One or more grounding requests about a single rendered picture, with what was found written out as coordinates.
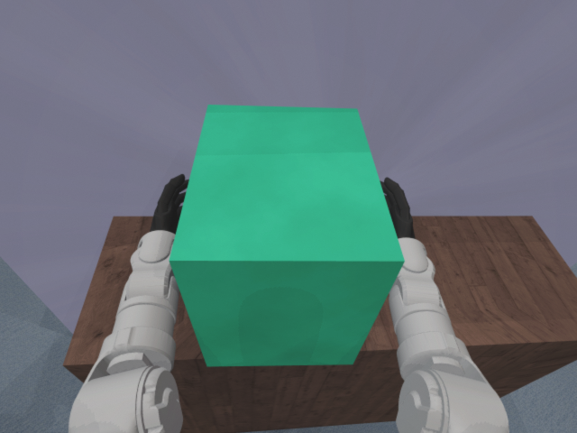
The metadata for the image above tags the right robot hand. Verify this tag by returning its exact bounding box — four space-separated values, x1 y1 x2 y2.
380 177 416 239

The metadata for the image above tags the robot left upper arm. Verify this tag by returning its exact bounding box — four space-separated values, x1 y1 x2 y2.
70 365 183 433

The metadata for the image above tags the carton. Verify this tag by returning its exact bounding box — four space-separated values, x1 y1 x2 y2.
169 105 405 366

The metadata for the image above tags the left robot hand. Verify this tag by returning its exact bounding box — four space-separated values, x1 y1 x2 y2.
150 174 189 234

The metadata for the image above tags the right robot forearm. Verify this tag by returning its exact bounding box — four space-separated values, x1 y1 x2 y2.
389 237 509 433

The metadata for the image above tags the left robot forearm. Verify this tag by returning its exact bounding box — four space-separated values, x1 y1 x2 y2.
69 230 179 433

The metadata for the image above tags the robot right upper arm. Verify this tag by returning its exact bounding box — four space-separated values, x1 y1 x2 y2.
396 368 508 433

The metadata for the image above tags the pedestal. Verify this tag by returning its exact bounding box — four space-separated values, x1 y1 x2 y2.
63 216 577 433

